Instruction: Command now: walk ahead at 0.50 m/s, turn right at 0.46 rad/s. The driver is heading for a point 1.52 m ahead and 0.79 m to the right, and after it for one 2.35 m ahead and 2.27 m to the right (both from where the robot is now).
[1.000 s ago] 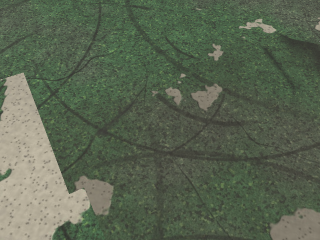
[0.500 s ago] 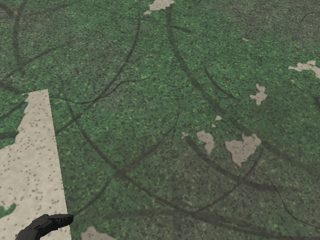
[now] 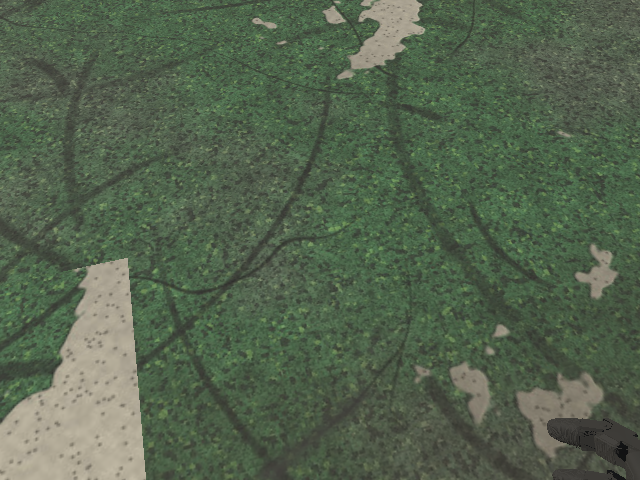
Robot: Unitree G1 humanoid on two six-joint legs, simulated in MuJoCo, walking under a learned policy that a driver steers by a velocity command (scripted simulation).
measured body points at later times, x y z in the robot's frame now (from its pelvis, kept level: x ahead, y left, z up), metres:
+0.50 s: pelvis +0.25 -0.02 -0.01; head +0.28 -0.03 +0.44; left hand +0.54 +0.13 -0.09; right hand +0.16 -0.31 -0.13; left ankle +0.15 +0.14 -0.74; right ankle +0.36 -0.19 -0.72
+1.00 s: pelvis +0.51 -0.13 -0.01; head +0.52 -0.16 +0.44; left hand +0.71 +0.09 -0.11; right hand +0.57 -0.46 -0.08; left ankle +0.71 -0.10 -0.73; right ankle +0.36 -0.18 -0.74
